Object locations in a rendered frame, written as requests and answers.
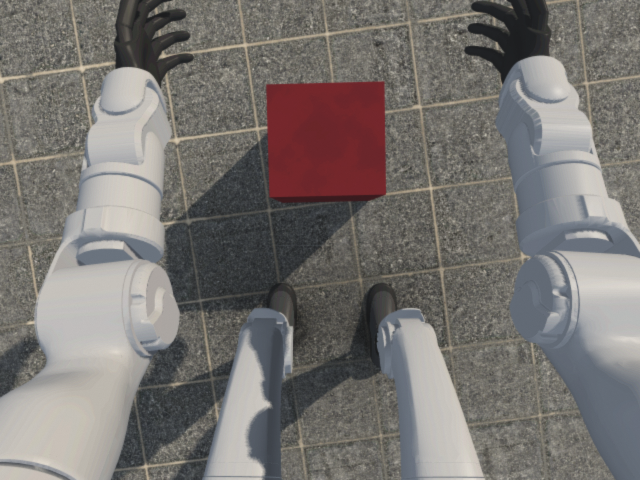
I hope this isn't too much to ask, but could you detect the robot right forearm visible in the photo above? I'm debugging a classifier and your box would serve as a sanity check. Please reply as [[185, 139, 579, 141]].
[[495, 56, 640, 258]]

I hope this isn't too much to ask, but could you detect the robot left foot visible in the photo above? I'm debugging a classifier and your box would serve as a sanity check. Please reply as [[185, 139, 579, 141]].
[[267, 283, 297, 355]]

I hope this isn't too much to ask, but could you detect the carton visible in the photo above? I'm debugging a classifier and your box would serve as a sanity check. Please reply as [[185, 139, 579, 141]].
[[266, 81, 386, 203]]

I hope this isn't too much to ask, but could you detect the robot left hand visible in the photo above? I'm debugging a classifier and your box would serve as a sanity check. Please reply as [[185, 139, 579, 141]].
[[114, 0, 194, 89]]

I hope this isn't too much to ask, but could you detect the right robot upper arm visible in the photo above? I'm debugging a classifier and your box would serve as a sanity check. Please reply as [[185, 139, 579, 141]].
[[509, 250, 640, 480]]

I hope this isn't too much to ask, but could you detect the robot right thigh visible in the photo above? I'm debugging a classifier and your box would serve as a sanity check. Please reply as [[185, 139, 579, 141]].
[[379, 318, 485, 480]]

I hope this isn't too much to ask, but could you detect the robot left forearm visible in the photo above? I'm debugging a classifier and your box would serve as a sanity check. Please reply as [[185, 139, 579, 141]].
[[34, 67, 172, 354]]

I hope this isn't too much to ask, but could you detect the left robot upper arm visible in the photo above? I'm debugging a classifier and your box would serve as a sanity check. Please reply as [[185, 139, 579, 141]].
[[0, 259, 180, 480]]

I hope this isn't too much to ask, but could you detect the robot right hand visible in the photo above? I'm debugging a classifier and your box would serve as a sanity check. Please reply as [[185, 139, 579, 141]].
[[464, 0, 551, 84]]

